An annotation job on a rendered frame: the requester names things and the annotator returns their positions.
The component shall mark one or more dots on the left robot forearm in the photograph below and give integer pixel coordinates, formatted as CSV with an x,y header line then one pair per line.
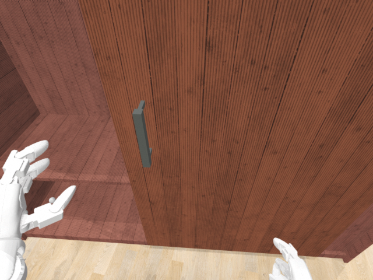
x,y
12,264

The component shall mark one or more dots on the wardrobe door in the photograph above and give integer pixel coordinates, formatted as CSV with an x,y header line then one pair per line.
x,y
355,231
259,114

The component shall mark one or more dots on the handle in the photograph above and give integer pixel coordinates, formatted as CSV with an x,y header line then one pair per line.
x,y
141,133

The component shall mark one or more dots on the robot left hand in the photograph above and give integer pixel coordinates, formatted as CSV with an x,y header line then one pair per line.
x,y
15,182

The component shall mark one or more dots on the robot right hand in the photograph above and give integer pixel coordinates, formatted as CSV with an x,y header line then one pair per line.
x,y
295,269

